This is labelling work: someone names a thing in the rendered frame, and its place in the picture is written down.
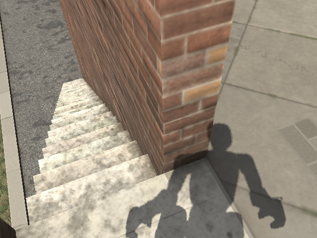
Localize stairs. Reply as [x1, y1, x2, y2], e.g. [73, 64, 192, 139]
[26, 77, 158, 225]

